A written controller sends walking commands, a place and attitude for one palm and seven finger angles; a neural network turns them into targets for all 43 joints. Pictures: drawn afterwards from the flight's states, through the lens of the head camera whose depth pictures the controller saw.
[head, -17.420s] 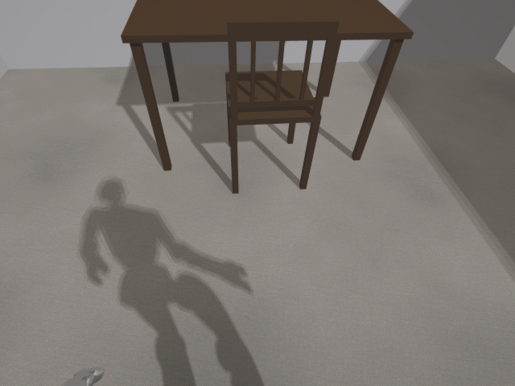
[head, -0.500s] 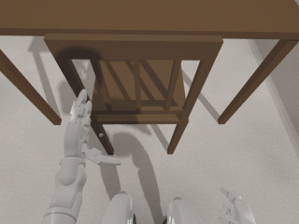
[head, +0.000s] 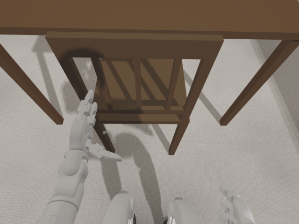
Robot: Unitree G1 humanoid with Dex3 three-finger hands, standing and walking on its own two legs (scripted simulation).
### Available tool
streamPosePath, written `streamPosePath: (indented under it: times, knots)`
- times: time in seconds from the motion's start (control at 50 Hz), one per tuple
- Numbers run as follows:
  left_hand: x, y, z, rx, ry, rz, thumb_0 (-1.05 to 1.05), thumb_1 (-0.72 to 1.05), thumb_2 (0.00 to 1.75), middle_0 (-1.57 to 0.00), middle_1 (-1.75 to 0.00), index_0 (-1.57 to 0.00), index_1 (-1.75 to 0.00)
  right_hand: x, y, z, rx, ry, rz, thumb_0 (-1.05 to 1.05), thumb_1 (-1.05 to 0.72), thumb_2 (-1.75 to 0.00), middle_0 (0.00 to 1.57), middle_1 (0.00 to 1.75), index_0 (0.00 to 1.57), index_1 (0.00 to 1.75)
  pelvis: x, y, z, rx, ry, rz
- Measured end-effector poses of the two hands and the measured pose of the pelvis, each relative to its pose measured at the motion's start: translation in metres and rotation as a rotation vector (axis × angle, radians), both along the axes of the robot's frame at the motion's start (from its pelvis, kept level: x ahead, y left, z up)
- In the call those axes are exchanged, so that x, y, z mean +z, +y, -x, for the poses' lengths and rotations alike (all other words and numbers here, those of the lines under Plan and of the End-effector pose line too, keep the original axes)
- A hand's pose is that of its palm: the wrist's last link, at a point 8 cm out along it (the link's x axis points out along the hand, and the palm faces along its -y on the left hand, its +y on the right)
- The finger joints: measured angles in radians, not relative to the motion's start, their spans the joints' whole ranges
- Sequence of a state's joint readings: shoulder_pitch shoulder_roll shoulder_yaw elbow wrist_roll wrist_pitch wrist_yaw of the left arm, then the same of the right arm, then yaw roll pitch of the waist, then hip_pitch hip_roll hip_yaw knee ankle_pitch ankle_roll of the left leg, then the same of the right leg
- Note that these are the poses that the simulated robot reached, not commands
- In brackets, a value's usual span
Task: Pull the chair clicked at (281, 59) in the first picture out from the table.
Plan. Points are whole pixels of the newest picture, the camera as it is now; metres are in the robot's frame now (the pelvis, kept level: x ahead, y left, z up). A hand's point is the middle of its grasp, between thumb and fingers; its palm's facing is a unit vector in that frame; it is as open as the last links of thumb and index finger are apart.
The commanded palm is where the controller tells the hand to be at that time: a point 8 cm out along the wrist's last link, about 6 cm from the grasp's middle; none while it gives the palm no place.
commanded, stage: aim the fingers beside a spindle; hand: left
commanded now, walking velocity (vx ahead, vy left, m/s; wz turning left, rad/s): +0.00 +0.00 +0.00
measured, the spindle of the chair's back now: (138, 86) +0.50 +0.05 +0.02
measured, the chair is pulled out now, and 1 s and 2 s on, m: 0.00 0.00 0.00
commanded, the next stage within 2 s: push the fingers through the gap in 0.84 s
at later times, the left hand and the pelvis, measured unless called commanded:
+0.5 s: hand (107, 136) +0.33 +0.12 +0.04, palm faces -0.03 -1.00 -0.02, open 16.9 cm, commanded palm +0.31 +0.18 +0.03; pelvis +0.00 +0.00 +0.00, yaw +0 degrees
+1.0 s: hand (103, 135) +0.34 +0.13 +0.01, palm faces -0.02 -1.00 -0.02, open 16.9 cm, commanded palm +0.32 +0.18 +0.02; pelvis +0.00 +0.00 +0.00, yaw +0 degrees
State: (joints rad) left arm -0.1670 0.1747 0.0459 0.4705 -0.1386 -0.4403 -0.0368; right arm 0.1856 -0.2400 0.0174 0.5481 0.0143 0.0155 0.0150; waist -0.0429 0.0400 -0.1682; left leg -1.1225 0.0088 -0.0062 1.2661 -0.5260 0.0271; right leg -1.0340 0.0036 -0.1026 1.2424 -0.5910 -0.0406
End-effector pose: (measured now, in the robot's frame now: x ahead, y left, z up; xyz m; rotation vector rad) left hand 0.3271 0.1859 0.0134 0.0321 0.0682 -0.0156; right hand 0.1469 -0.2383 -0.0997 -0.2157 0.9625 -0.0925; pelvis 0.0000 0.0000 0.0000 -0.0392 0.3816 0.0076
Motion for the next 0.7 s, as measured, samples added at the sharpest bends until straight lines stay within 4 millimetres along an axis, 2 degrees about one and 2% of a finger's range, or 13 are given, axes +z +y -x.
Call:
streamPosePath:
  times: [0.06,0.12,0.18,0.22,0.3,0.36,0.4,0.46,0.54,0.62,0.7]
  knots:
    - [-0.009,-0.014,0.008,-0.039,0.044,0.033,-0.02,-0.5,0.3,-0.06,-0.08,-0.06,-0.08,0.002,-0.003,0.002,-0.019,-0.006,0.007,0.01,-0.91,-0.89,0.2,0.3,0.2,0.3,0.001,0.0,-0.001,-0.005,0.003,0.0]
    - [0.005,-0.022,0.015,-0.035,-0.016,0.035,-0.02,-0.49,0.3,-0.06,-0.08,-0.06,-0.08,0.004,-0.005,0.004,-0.032,-0.013,0.014,0.01,-0.91,-0.89,0.2,0.3,0.2,0.3,0.003,0.0,-0.003,-0.013,-0.002,-0.005]
    - [0.026,-0.016,0.015,0.009,-0.108,0.003,-0.02,-0.5,0.3,-0.06,-0.08,-0.07,-0.08,0.005,-0.006,0.005,-0.028,-0.011,0.01,0.01,-0.91,-0.89,0.2,0.3,0.2,0.3,0.005,-0.001,-0.004,-0.016,-0.01,-0.011]
    - [0.03,-0.007,0.011,0.04,-0.134,-0.024,-0.02,-0.5,0.3,-0.06,-0.08,-0.07,-0.08,0.004,-0.006,0.005,-0.019,-0.004,0.004,0.01,-0.91,-0.89,0.2,0.3,0.2,0.3,0.005,-0.003,-0.003,-0.014,-0.012,-0.013]
    - [0.012,0.006,0.003,0.052,-0.052,-0.036,-0.02,-0.5,0.3,-0.06,-0.08,-0.07,-0.08,0.0,-0.007,0.006,-0.01,0.006,-0.002,0.01,-0.91,-0.89,0.2,0.3,0.2,0.3,0.001,-0.006,-0.001,-0.006,-0.008,-0.01]
    - [-0.004,0.001,0.009,0.012,0.023,-0.001,-0.02,-0.5,0.3,-0.06,-0.08,-0.06,-0.08,0.001,-0.01,0.005,-0.019,-0.001,0.003,0.01,-0.91,-0.89,0.2,0.3,0.2,0.3,0.001,-0.006,0.0,-0.005,-0.004,-0.006]
    - [-0.004,-0.007,0.015,-0.015,0.027,0.021,-0.02,-0.49,0.3,-0.06,-0.08,-0.06,-0.08,0.002,-0.011,0.005,-0.027,-0.009,0.012,0.01,-0.91,-0.89,0.2,0.3,0.2,0.3,0.001,-0.005,-0.001,-0.006,-0.005,-0.005]
    - [0.011,-0.016,0.021,-0.029,-0.038,0.032,-0.02,-0.5,0.3,-0.06,-0.08,-0.06,-0.08,0.005,-0.012,0.003,-0.029,-0.022,0.022,0.01,-0.91,-0.89,0.2,0.3,0.2,0.3,0.004,-0.004,-0.002,-0.009,-0.009,-0.006]
    - [0.03,-0.01,0.018,0.011,-0.13,-0.006,-0.02,-0.5,0.3,-0.06,-0.08,-0.07,-0.08,0.006,-0.01,0.001,-0.016,-0.029,0.016,0.01,-0.91,-0.89,0.2,0.3,0.2,0.3,0.005,-0.004,-0.002,-0.01,-0.015,-0.01]
    - [0.016,0.0,0.009,0.035,-0.073,-0.024,-0.02,-0.5,0.3,-0.06,-0.08,-0.07,-0.08,0.004,-0.008,-0.001,-0.002,-0.028,0.004,0.01,-0.91,-0.89,0.2,0.3,0.2,0.3,0.001,-0.005,0.001,-0.005,-0.011,-0.01]
    - [-0.004,-0.002,0.012,0.007,0.015,0.007,-0.02,-0.5,0.3,-0.06,-0.08,-0.06,-0.08,0.003,-0.007,0.0,-0.01,-0.031,0.005,0.01,-0.91,-0.89,0.2,0.3,0.2,0.3,-0.001,-0.005,0.002,-0.006,-0.005,-0.006]
